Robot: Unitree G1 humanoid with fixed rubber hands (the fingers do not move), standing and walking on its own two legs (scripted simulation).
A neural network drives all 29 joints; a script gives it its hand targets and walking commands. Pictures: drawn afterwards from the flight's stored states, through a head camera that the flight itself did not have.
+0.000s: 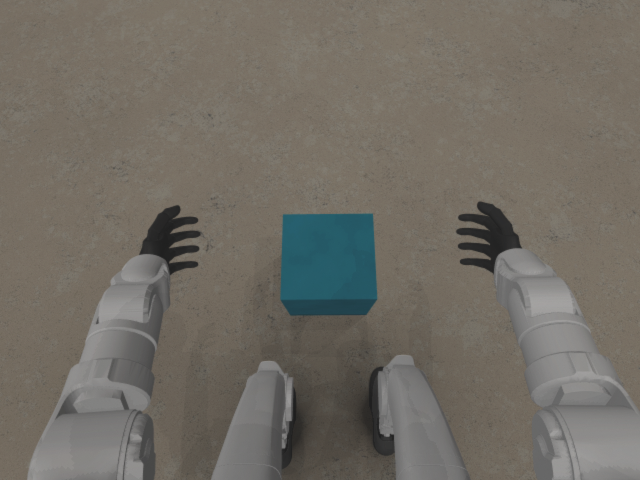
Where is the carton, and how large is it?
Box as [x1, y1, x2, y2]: [280, 214, 376, 314]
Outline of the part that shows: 283,214 280,299 289,313 366,314 376,299 372,214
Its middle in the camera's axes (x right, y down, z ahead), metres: +0.02 +0.08 +0.98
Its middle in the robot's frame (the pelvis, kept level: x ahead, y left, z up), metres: +0.49 +0.01 -0.55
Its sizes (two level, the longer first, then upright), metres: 0.210 0.200 0.250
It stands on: the floor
